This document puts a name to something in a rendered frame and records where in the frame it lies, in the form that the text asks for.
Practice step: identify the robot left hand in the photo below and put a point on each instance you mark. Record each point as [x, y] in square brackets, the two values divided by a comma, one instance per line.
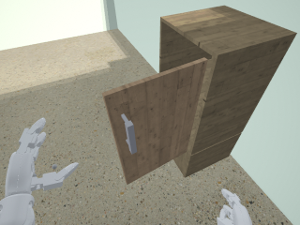
[21, 166]

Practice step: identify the robot right hand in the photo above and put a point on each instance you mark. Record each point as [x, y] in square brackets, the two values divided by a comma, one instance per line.
[237, 213]

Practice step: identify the cupboard door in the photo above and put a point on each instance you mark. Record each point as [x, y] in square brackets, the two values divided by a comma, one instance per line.
[162, 109]

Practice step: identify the handle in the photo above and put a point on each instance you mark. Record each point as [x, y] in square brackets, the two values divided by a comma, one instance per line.
[131, 140]

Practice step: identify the robot left forearm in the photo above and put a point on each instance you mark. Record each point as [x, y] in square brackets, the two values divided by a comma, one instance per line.
[17, 209]

